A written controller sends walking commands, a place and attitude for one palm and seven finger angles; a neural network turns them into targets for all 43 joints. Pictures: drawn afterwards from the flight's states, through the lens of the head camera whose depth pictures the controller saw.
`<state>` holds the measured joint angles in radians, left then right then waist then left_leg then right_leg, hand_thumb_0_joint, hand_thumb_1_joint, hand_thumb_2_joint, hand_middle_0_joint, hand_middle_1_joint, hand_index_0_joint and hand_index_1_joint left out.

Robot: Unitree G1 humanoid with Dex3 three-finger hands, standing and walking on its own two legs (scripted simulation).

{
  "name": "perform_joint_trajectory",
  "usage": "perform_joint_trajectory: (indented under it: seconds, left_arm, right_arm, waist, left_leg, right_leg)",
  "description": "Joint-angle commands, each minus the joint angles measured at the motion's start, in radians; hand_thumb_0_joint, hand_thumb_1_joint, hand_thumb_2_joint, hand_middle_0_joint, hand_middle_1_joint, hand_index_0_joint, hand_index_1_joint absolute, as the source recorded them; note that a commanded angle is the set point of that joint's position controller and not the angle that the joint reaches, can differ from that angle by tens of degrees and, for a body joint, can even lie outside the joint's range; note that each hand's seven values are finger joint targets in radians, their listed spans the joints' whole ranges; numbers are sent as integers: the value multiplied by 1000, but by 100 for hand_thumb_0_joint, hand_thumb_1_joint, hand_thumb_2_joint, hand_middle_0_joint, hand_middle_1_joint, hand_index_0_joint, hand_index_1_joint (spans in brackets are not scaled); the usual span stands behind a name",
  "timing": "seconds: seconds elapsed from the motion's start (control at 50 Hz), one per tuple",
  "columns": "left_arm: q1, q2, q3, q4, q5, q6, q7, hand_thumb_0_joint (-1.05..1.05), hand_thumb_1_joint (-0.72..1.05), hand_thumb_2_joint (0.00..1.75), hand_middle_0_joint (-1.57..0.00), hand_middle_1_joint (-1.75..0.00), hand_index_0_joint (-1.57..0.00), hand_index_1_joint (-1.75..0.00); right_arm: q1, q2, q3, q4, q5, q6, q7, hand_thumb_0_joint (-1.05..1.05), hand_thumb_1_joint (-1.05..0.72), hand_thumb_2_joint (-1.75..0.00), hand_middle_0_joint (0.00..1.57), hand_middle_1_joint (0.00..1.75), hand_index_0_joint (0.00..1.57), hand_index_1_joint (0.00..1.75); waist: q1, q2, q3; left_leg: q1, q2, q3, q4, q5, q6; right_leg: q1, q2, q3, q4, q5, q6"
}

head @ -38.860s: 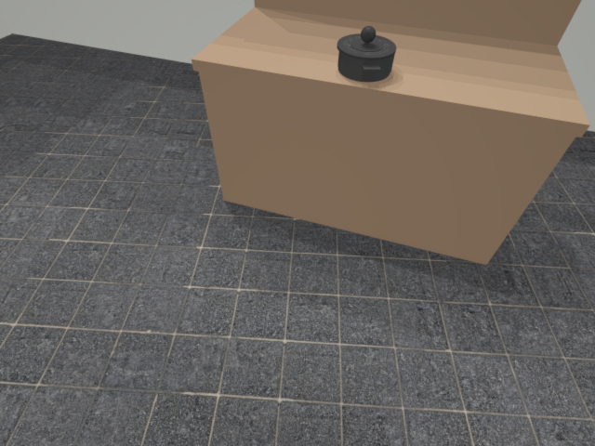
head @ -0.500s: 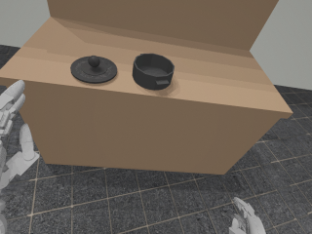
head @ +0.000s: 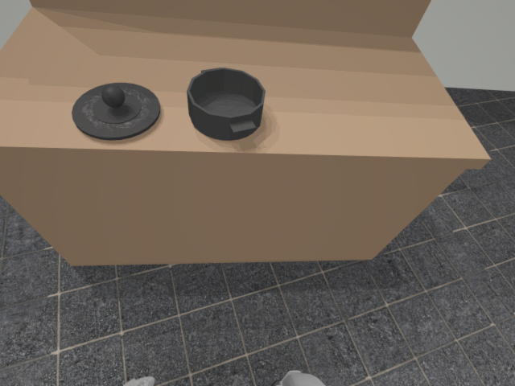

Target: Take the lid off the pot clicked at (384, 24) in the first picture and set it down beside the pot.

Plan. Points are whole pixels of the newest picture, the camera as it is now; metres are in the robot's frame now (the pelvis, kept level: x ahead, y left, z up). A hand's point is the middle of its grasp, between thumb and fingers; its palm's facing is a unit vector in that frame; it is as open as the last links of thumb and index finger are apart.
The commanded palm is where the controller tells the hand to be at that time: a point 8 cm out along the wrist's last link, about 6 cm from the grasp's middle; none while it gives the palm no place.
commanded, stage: stop stepping back and stand still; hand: left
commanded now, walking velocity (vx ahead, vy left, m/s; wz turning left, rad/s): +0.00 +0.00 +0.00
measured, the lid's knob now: (113, 96) +0.68 +0.30 -0.01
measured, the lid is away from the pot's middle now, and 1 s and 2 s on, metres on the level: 0.25 0.25 0.25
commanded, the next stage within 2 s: let the arm hang, fingers relaxed in 0.72 s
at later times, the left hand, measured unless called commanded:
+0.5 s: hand (161, 361) +0.18 +0.15 -0.17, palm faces +0.08 -0.98 -0.20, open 7.4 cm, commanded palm none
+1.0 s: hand (147, 361) +0.18 +0.17 -0.17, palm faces +0.08 -0.97 -0.22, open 7.4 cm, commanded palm none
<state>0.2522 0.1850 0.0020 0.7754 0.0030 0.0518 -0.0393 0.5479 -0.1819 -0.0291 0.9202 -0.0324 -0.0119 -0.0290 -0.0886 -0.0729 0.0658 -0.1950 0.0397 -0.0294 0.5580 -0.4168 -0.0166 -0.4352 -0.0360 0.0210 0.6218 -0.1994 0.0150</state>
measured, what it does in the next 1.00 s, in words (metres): walks ahead: right foot, then left foot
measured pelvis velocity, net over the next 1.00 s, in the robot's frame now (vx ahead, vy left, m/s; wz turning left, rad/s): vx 0.13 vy -0.02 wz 0.07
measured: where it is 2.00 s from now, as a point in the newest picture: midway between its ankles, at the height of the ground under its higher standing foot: outside the picture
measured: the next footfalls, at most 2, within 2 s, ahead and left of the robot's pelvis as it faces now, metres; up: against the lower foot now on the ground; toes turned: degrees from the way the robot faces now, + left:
right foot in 0.02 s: +0.15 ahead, -0.14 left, +0.00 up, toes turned +3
left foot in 0.20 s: +0.05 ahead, +0.08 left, +0.00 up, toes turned +7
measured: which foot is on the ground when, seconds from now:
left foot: down 0.00-0.02, up 0.04-0.18, down 0.20-0.88, up 0.90-1.00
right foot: up 0.00-0.00, down 0.02-1.00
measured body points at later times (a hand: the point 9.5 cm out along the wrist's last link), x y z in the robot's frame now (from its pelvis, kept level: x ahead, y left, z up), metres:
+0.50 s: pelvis +0.11 -0.03 +0.00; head +0.15 -0.03 +0.45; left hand +0.18 +0.20 -0.15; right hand +0.15 -0.26 -0.16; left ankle +0.01 +0.08 -0.72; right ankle +0.08 -0.16 -0.73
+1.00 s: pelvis +0.13 -0.02 +0.00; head +0.18 -0.01 +0.45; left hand +0.18 +0.22 -0.15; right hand +0.15 -0.24 -0.15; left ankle +0.06 +0.08 -0.71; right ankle +0.11 -0.14 -0.73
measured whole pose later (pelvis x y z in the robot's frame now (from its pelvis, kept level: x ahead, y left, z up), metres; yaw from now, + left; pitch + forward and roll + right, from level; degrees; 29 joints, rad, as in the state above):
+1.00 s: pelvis +0.13 -0.02 +0.00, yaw +4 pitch +1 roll -1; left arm 0.18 0.17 0.05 0.98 0.02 0.01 0.04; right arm 0.26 -0.13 -0.08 1.01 0.00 0.04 -0.02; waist -0.02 0.01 0.10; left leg -0.27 0.01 0.01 0.76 -0.52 0.01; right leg -0.24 0.01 -0.01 0.54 -0.32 0.00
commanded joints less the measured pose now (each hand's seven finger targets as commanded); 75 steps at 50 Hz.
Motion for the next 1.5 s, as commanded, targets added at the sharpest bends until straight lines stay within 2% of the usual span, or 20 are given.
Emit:
perform_joint_trajectory:
  seconds: [0.0,0.1,0.14,0.18,0.2,0.3,0.36,0.42,0.52,0.6,0.66,0.72,0.8,0.84,0.86,0.88,0.98,1.04,1.22,1.48]
  left_arm:
    - [161,217,79,44,14,-91,50,0,90,90,-20,-30,-20,-30]
    - [-36,115,77,90,20,-71,89,0,90,90,-20,-30,-20,-30]
    - [-76,99,70,105,10,-62,80,0,90,90,-20,-30,-20,-30]
    - [-47,24,50,96,-12,-45,62,0,90,90,-20,-30,-20,-30]
    - [-82,41,47,104,-10,-46,60,0,90,90,-20,-30,-20,-30]
    - [-57,41,44,149,-4,-65,52,0,90,90,-20,-30,-20,-30]
    - [40,130,57,189,0,-86,82,0,90,90,-20,-30,-20,-30]
    - [-60,152,61,169,7,-76,88,0,90,90,-20,-30,-20,-30]
    - [-7,149,85,189,12,-64,110,0,90,90,-20,-30,-20,-30]
    - [-32,125,90,161,3,-52,107,0,90,90,-20,-30,-20,-30]
    - [-96,68,76,123,1,-39,103,0,90,90,-20,-30,-20,-30]
    - [-141,40,73,105,3,-33,91,0,90,90,-20,-30,-20,-30]
    - [-14,65,73,141,9,-54,77,0,90,90,-20,-30,-20,-30]
    - [95,167,94,185,13,-74,94,0,90,90,-20,-30,-20,-30]
    - [65,176,81,187,10,-78,93,0,90,90,-20,-30,-20,-30]
    - [-10,168,74,169,17,-75,94,0,90,90,-20,-30,-20,-30]
    - [-81,109,80,158,15,-70,92,0,90,90,-20,-30,-20,-30]
    - [-9,29,66,164,-5,-60,79,0,90,90,-20,-30,-20,-30]
    - [16,44,57,232,0,-74,84,0,90,90,-20,-30,-20,-30]
    - [36,36,54,261,4,-70,86,0,90,90,-20,-30,-20,-30]
  right_arm:
    - [15,-54,-32,-58,31,-24,0,0,-90,-90,20,30,20,30]
    - [-13,-60,-37,-28,30,-15,-2,0,-90,-90,20,30,20,30]
    - [65,-43,-34,30,24,-9,4,0,-90,-90,20,30,20,30]
    - [44,-146,-55,23,0,-14,-17,0,-90,-90,20,30,20,30]
    - [19,-140,-55,17,-6,-8,-20,0,-90,-90,20,30,20,30]
    - [-113,-78,-35,36,8,-13,-19,0,-90,-90,20,30,20,30]
    - [-125,-43,-53,25,40,-5,-14,0,-90,-90,20,30,20,30]
    - [-113,-16,-66,55,38,26,-6,0,-90,-90,20,30,20,30]
    - [-207,-29,-70,35,33,30,-2,0,-90,-90,20,30,20,30]
    - [-197,-67,-79,40,28,28,-8,0,-90,-90,20,30,20,30]
    - [-137,-99,-85,55,18,35,-20,0,-90,-90,20,30,20,30]
    - [-179,-86,-76,38,5,32,-28,0,-90,-90,20,30,20,30]
    - [-212,-94,-67,37,23,18,-24,0,-90,-90,20,30,20,30]
    - [-200,-56,-71,14,48,18,-15,0,-90,-90,20,30,20,30]
    - [-224,-38,-71,10,52,28,-7,0,-90,-90,20,30,20,30]
    - [-231,-19,-70,16,48,34,-5,0,-90,-90,20,30,20,30]
    - [-130,22,-56,81,30,24,9,0,-90,-90,20,30,20,30]
    - [-147,-62,-63,82,11,-7,-5,0,-90,-90,20,30,20,30]
    - [-135,-14,-52,109,28,-17,-21,0,-90,-90,20,30,20,30]
    - [-154,-10,-45,142,23,-9,-16,0,-90,-90,20,30,20,30]
  waist:
    - [105,-47,-250]
    - [35,-165,-184]
    - [-22,17,-149]
    - [13,413,-65]
    - [2,308,-27]
    - [73,216,22]
    - [71,-46,-125]
    - [32,-88,-69]
    - [84,-114,-143]
    - [70,94,-197]
    - [19,315,-160]
    - [33,219,-83]
    - [103,195,-138]
    - [121,-75,-187]
    - [111,-100,-140]
    - [85,-84,-51]
    - [26,-89,-44]
    - [72,244,-89]
    - [73,120,-122]
    - [76,78,-19]
  left_leg:
    - [-354,-71,101,314,-174,27]
    - [-282,40,-36,307,-168,56]
    - [-22,30,4,-59,149,61]
    - [121,294,-398,-237,487,209]
    - [107,312,-403,-240,522,256]
    - [13,153,-83,-82,898,122]
    - [-74,7,44,40,394,9]
    - [-25,-15,45,54,182,17]
    - [-146,-17,74,19,123,6]
    - [129,86,53,-66,844,30]
    - [336,249,-80,-66,1414,167]
    - [276,239,-69,-82,1175,200]
    - [208,136,21,34,1080,91]
    - [-79,-17,106,244,376,10]
    - [-125,-41,60,336,-153,5]
    - [-117,-29,0,340,-190,22]
    - [-23,-6,39,-36,79,36]
    - [21,188,-221,-230,343,137]
    - [125,75,-19,-97,746,63]
    - [67,54,-9,-142,478,65]
  right_leg:
    - [568,-304,428,-222,214,-211]
    - [369,-238,221,-193,420,-219]
    - [182,-150,91,-72,246,-123]
    - [-136,36,-70,203,-329,6]
    - [-137,21,9,277,-370,-13]
    - [122,15,-35,-62,-135,-17]
    - [361,-171,177,-108,731,-122]
    - [241,-206,186,-179,598,-143]
    - [482,-213,153,-83,981,-141]
    - [307,-114,32,2,684,-58]
    - [-12,36,-41,204,-328,-15]
    - [-64,34,9,257,-373,-29]
    - [209,43,-59,-119,21,-30]
    - [478,-204,241,-153,805,-163]
    - [417,-310,292,-211,823,-253]
    - [281,-283,270,-251,595,-253]
    - [212,-158,155,-226,266,-144]
    - [164,10,-7,-65,-43,-22]
    - [288,-35,-2,-141,311,-44]
    - [269,-41,28,-183,229,-48]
